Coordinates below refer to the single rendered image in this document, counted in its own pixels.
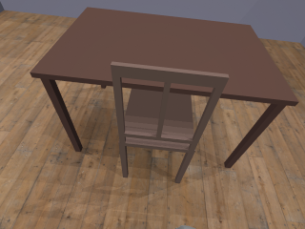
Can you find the chair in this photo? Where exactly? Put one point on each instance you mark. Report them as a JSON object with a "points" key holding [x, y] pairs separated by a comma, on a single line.
{"points": [[162, 120]]}

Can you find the table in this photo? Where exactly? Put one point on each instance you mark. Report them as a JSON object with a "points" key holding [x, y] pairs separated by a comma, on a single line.
{"points": [[98, 37]]}

